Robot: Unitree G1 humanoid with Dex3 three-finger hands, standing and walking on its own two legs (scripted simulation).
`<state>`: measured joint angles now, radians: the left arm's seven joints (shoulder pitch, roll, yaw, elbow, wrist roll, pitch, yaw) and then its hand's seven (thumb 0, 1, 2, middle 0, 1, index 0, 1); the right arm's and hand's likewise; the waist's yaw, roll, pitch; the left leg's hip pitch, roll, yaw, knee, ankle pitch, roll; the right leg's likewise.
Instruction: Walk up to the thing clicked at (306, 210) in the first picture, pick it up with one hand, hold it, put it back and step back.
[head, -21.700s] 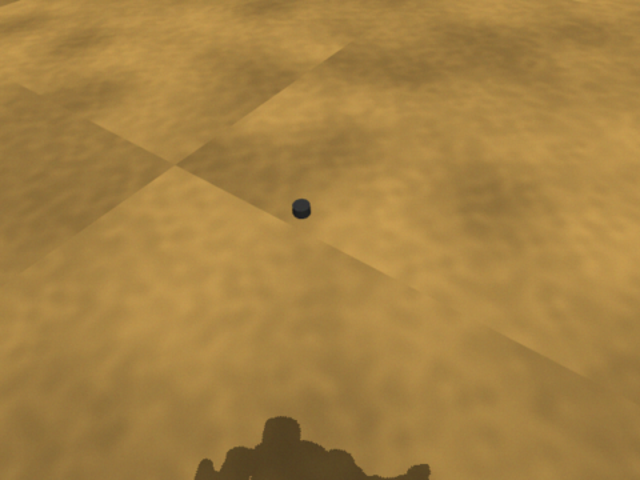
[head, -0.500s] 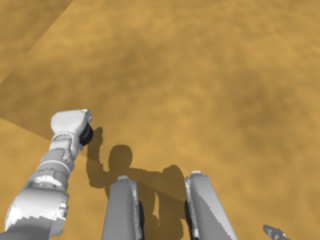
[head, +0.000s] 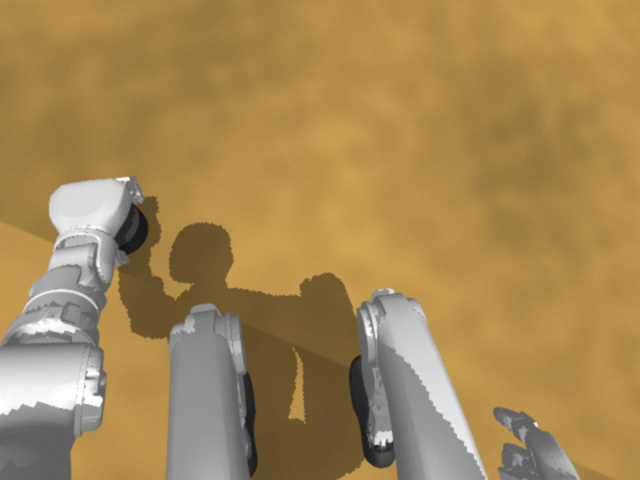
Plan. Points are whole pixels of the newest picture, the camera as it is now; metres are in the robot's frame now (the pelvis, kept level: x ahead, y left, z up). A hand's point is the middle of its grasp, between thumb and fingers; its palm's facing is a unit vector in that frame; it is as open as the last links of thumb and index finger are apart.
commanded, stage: crouch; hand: left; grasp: from above
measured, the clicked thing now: (114, 225) +0.44 +0.28 -0.19
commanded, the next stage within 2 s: lower in 0.66 s
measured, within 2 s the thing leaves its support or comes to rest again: neither
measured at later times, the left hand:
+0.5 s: hand (128, 240) +0.43 +0.28 -0.23, palm faces -0.44 -0.05 -0.90, open 9.9 cm
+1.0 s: hand (138, 246) +0.43 +0.28 -0.29, palm faces -0.48 -0.07 -0.87, open 9.9 cm
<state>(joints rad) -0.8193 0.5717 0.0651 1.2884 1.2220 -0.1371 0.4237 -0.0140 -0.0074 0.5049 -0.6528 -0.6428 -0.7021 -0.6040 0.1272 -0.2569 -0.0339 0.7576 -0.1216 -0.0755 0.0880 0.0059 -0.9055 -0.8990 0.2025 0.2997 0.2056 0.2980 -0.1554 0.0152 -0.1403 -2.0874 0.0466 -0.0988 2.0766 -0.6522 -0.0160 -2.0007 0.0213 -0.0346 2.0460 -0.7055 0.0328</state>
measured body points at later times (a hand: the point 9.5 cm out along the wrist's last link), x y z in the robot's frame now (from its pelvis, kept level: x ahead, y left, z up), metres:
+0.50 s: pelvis -0.02 +0.00 -0.08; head +0.21 +0.05 +0.31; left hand +0.45 +0.28 -0.18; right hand +0.03 -0.28 -0.19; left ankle +0.08 +0.13 -0.39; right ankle +0.08 -0.13 -0.39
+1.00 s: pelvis -0.01 +0.00 -0.10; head +0.23 +0.06 +0.27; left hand +0.45 +0.28 -0.24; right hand +0.04 -0.28 -0.21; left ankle +0.08 +0.13 -0.39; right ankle +0.08 -0.13 -0.39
